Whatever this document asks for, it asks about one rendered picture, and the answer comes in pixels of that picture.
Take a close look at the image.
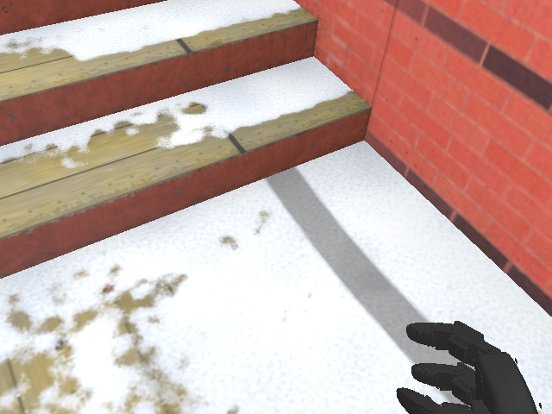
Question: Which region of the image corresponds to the robot right hand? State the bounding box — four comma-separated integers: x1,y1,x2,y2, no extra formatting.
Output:
396,321,542,414

